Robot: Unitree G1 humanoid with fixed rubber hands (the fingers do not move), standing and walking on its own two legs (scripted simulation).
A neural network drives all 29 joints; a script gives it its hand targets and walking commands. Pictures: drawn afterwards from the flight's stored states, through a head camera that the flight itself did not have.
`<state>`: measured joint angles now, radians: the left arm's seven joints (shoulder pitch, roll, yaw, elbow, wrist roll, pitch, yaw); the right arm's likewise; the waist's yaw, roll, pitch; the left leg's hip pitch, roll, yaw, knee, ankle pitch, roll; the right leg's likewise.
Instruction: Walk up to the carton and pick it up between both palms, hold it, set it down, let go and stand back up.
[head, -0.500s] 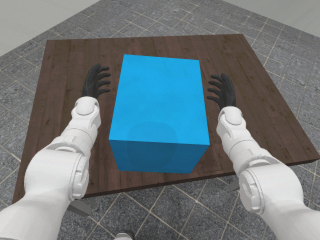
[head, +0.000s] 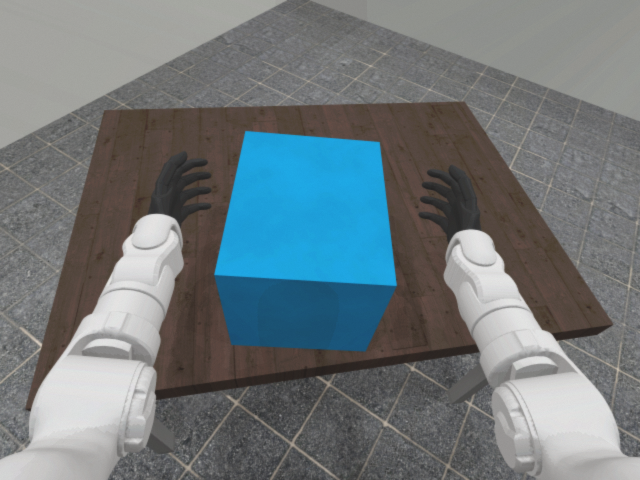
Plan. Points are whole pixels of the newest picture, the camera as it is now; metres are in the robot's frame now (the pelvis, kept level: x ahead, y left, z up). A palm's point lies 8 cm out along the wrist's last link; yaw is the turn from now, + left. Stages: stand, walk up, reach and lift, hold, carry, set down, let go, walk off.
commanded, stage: set down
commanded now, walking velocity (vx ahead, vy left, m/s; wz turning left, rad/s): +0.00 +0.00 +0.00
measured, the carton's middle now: (306, 242) +0.47 +0.01 -0.03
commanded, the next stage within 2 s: none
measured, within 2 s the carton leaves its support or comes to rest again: neither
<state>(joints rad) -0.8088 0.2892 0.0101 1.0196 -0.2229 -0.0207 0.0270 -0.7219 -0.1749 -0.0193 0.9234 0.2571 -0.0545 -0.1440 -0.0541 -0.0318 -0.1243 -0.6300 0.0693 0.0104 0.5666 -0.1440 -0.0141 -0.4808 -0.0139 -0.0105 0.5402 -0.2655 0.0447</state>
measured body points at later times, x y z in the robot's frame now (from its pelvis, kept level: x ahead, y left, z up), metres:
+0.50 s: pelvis +0.00 -0.01 +0.00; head +0.02 +0.02 +0.45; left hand +0.39 +0.22 +0.04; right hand +0.36 -0.19 +0.05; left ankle +0.07 +0.13 -0.73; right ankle -0.01 -0.15 -0.73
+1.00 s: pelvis +0.01 -0.01 +0.01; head +0.02 +0.02 +0.46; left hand +0.31 +0.22 -0.01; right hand +0.29 -0.19 +0.01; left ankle +0.07 +0.13 -0.73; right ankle -0.01 -0.15 -0.73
